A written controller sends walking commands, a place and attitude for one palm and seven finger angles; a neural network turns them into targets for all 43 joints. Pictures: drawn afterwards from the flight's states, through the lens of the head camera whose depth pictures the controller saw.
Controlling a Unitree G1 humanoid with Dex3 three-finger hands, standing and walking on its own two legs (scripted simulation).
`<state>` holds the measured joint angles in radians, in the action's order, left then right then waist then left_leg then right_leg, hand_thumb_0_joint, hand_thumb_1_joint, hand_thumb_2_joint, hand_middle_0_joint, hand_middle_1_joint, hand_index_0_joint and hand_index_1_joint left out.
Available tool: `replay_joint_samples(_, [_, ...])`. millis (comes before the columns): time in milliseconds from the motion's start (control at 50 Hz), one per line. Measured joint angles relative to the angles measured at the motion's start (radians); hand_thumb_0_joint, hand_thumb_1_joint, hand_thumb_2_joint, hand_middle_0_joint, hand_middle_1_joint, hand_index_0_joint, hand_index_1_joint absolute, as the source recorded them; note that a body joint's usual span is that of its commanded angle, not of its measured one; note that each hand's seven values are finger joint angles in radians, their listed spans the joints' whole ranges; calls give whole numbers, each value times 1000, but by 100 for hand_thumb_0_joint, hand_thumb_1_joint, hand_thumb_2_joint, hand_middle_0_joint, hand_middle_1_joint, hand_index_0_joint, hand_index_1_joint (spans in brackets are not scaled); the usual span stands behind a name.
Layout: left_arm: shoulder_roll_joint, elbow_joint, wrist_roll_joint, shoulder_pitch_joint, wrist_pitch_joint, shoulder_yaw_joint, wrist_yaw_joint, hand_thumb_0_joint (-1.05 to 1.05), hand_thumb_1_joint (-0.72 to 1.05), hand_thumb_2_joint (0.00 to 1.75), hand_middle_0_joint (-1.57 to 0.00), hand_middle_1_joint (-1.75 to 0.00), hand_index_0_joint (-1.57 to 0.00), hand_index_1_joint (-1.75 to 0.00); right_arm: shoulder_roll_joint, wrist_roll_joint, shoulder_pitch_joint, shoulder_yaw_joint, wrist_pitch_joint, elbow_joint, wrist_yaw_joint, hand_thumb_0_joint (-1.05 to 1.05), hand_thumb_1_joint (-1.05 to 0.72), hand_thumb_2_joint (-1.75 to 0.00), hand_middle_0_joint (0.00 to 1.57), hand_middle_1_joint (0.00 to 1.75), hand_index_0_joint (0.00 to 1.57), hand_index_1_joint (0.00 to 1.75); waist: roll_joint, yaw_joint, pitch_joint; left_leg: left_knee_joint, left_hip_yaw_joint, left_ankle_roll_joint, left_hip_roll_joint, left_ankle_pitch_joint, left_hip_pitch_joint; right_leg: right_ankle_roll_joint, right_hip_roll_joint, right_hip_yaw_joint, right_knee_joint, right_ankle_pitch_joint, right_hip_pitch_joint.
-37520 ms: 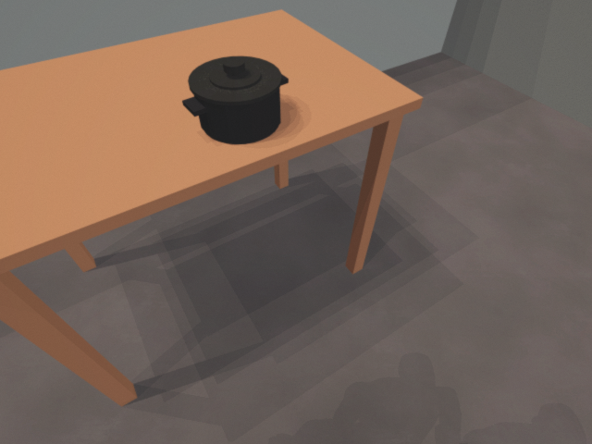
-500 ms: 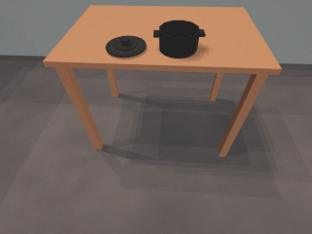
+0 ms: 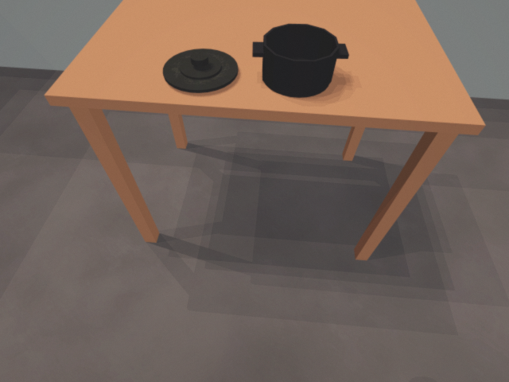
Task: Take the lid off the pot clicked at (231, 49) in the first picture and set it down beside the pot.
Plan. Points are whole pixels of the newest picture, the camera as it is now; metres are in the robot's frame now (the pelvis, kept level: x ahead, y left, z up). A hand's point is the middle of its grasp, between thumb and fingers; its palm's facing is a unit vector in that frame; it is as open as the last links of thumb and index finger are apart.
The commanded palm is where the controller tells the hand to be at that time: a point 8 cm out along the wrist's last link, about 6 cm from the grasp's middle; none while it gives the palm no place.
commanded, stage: let the arm hang, fingers relaxed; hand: left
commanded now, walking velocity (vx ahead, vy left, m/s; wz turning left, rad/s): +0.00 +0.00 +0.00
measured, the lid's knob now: (199, 59) +0.81 +0.17 +0.06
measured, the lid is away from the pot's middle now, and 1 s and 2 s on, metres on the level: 0.25 0.25 0.25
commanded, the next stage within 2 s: look to check the result in 0.24 s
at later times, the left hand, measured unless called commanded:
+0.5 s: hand out of the picture +0.11 +0.18 -0.17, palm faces +0.03 -0.97 -0.24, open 7.3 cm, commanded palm none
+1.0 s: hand (176, 313) +0.27 +0.17 -0.19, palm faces +0.00 -0.98 -0.21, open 7.3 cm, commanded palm none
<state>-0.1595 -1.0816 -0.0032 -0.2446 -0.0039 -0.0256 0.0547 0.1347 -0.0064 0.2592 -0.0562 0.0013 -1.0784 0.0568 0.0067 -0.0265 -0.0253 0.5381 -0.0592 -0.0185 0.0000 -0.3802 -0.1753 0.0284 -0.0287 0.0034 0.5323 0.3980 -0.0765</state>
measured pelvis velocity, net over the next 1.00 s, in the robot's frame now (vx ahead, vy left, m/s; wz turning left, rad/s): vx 0.25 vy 0.00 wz -0.04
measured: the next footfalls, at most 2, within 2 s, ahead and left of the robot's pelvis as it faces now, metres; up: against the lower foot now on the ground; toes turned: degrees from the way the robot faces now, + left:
left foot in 0.56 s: +0.05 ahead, +0.10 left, +0.00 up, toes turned +5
right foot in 0.74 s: +0.12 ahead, -0.12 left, +0.00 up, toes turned +0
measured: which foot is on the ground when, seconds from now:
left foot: down 0.00-0.44, up 0.46-0.54, down 0.56-0.76, up 0.78-0.92, down 0.94-1.00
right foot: down 0.00-0.56, up 0.58-0.72, down 0.74-0.96, up 0.98-1.00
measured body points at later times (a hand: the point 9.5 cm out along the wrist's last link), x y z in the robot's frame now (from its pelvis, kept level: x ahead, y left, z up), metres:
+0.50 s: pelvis +0.09 +0.00 +0.01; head +0.15 +0.00 +0.45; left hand +0.11 +0.23 -0.15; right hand +0.00 -0.21 -0.14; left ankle -0.05 +0.10 -0.69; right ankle -0.14 -0.09 -0.69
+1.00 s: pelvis +0.25 +0.00 -0.01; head +0.31 +0.00 +0.43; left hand +0.27 +0.22 -0.17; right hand +0.28 -0.25 -0.16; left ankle +0.21 +0.12 -0.73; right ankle +0.09 -0.12 -0.70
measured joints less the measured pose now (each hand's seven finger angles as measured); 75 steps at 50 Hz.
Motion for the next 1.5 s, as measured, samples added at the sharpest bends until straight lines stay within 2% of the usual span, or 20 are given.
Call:
replay_joint_samples(180, [1, 25, -2, 34, 3, -5, -2, 0, 91, 90, -20, -30, -20, -30, -13, -2, 58, 9, 4, -26, 1, 1, -91, -90, 20, 30, 20, 30, -4, -11, 12, -9, -7, 4, 3, -41, 17, 4, 9, 18, -20, 31, 21])
replay_joint_samples(320, [7, 25, -5, 25, -7, -11, -3, 0, 92, 90, -20, -30, -20, -30, -22, -5, 113, 8, -2, -35, 5, 1, -91, -90, 20, 30, 20, 30, -14, -27, 14, -18, -20, -6, -7, 24, 64, -5, 18, 64, 49, -71, 22])
replay_joint_samples(460, [6, 34, 4, 5, 19, -27, 3, 0, 92, 90, -20, -30, -20, -30, -38, 1, 153, 9, 0, -53, 2, 1, -91, -90, 20, 30, 20, 30, -2, -19, 3, 103, -39, -2, -12, 78, 19, 8, 27, 89, -29, -113, 86])
replay_joint_samples(520, [4, 41, 22, -27, 38, -27, 10, 0, 92, 90, -20, -30, -20, -30, -40, -1, 143, 1, 12, -44, -5, 1, -91, -90, 20, 30, 20, 30, 9, -1, -27, 173, -41, -9, -4, -55, -58, 17, 30, 96, -29, -108, 112])
replay_joint_samples(560, [9, 29, 12, -63, 35, -24, 8, 0, 92, 90, -20, -30, -20, -30, -26, -5, 124, -2, 4, -30, -9, 1, -91, -90, 20, 30, 20, 30, -2, 1, -50, 48, -40, -31, -12, 95, -52, 1, 25, 96, 70, -114, 86])
replay_joint_samples(640, [3, -13, -7, -82, -13, -22, -2, 0, 92, 90, -20, -30, -20, -30, -21, -18, 109, 12, -31, 15, 0, 1, -91, -90, 20, 30, 20, 30, 21, -32, -63, -15, -48, -21, 2, -58, 21, -16, 14, -5, 388, 79, -101])
replay_joint_samples(700, [8, -4, -4, -29, -28, -16, -16, 1, 91, 90, -20, -30, -20, -30, -21, -15, 107, 25, -28, 14, 7, 0, -91, -90, 20, 30, 20, 30, 4, -31, -91, -51, -28, -4, 6, -79, 63, -17, 35, -6, 273, 126, -179])
replay_joint_samples(740, [6, 14, 0, 1, -14, -11, -24, 1, 92, 90, -20, -30, -20, -30, -26, -4, 110, 30, -18, -3, 4, 0, -91, -90, 20, 30, 20, 30, -5, -23, -104, -26, -19, 2, 3, -86, 86, -13, 43, 9, 115, 1, -179])
replay_joint_samples(780, [1, 27, 2, 13, 12, -16, -19, 1, 92, 90, -20, -30, -20, -30, -33, 11, 120, 28, -3, -28, -4, 0, -91, -90, 20, 30, 20, 30, -8, -12, -84, 99, -16, 13, -9, -72, 52, -10, 42, 22, 76, 32, -124])
replay_joint_samples(860, [3, 58, 25, 7, 44, -24, -1, 1, 92, 90, -20, -30, -20, -30, -27, 13, 59, 9, 29, -24, -19, 1, -91, -90, 20, 30, 20, 30, 9, 34, -58, 381, 7, 9, -3, -210, -97, 1, 36, -7, -10, 63, -44])
replay_joint_samples(900, [3, 56, 29, 2, 40, -25, 3, 0, 92, 90, -20, -30, -20, -30, -17, 5, 8, 2, 22, 2, -19, 1, -92, -90, 20, 30, 20, 30, 24, 33, -59, 288, 9, 11, -11, -184, -138, -3, 38, -22, -33, 60, -18])
replay_joint_samples(960, [7, 35, 12, -8, 26, -22, 0, 0, 92, 90, -20, -30, -20, -30, 24, -4, -46, -9, -15, 40, -24, 2, -94, -90, 20, 30, 20, 30, 16, 14, -66, 83, 5, 8, -29, 80, -125, -16, 29, -20, 63, 76, -19])
replay_joint_samples(1040, [-9, 14, -3, 15, -13, -24, -1, 1, 93, 90, -20, -30, -20, -30, 33, -16, -60, -6, -38, 76, -15, 2, -94, -90, 20, 30, 20, 30, 32, -8, -47, 65, -5, 14, -24, -24, -59, -39, 27, -23, 329, 208, -137])
replay_joint_samples(1080, [-16, 28, -1, 48, -16, -26, -8, 1, 93, 90, -20, -30, -20, -30, 36, -19, -52, -2, -30, 77, -10, 1, -93, -90, 20, 30, 20, 30, 20, -7, -51, 29, 11, 26, -25, -20, -27, -37, 31, -3, 256, 186, -162])
replay_joint_samples(1120, [-26, 53, 5, 66, 6, -25, -18, 1, 93, 90, -20, -30, -20, -30, 32, -11, -40, 2, -18, 64, -10, 1, -92, -90, 20, 30, 20, 30, 20, 0, -54, 43, 20, 36, -20, -20, -13, -29, 40, 6, 89, -34, -145])
replay_joint_samples(1260, [-20, 68, 24, 65, 46, -14, -11, 0, 92, 90, -20, -30, -20, -30, 29, 4, -40, -11, 25, 17, -26, 1, -91, -90, 20, 30, 20, 30, 0, 20, -37, 210, 29, 28, -20, -151, -88, 7, 24, 27, -23, 46, -28])
replay_joint_samples(1340, [-17, 50, 7, 42, 30, -14, -11, 0, 91, 90, -20, -30, -20, -30, 26, -4, -71, -7, -3, 36, -31, 1, -91, -90, 20, 30, 20, 30, 10, 13, -65, 21, 11, 16, -14, 89, -70, -5, 14, 14, 33, 33, -25])
replay_joint_samples(1420, [-20, 24, -3, 39, -11, -16, -10, 0, 91, 90, -20, -30, -20, -30, 11, -15, -46, 1, -24, 50, -20, 1, -91, -90, 20, 30, 20, 30, 24, -8, -56, -15, 7, 0, -11, 17, -11, -34, 13, -5, 254, 162, -123])
replay_joint_samples(1460, [-16, 30, -1, 57, -20, -17, -15, 1, 91, 90, -20, -30, -20, -30, 8, -18, -25, 6, -19, 44, -13, 0, -91, -90, 20, 30, 20, 30, 13, -10, -60, -44, 23, 3, -13, 18, 14, -32, 18, -5, 226, 169, -150])
replay_joint_samples(1500, [-16, 44, 2, 70, -13, -17, -23, 1, 91, 90, -20, -30, -20, -30, 4, -15, -4, 11, -11, 27, -11, 0, -91, -90, 20, 30, 20, 30, 8, -5, -67, -55, 34, 14, -12, 15, 36, -29, 31, 3, 105, 55, -151])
